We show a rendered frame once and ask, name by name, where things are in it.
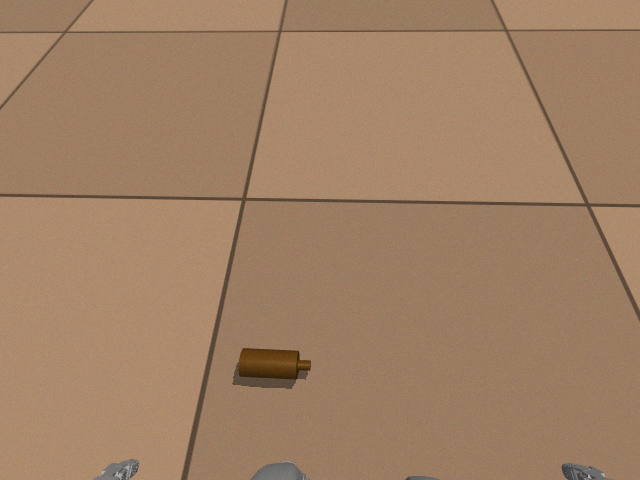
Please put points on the left robot hand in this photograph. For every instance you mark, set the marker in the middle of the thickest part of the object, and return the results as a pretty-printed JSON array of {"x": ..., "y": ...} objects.
[{"x": 121, "y": 471}]

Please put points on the right robot hand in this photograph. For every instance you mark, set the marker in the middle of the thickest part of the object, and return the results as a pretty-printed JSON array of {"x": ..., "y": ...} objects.
[{"x": 580, "y": 472}]

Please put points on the bottle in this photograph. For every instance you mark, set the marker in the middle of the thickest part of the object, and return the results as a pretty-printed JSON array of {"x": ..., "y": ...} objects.
[{"x": 268, "y": 363}]

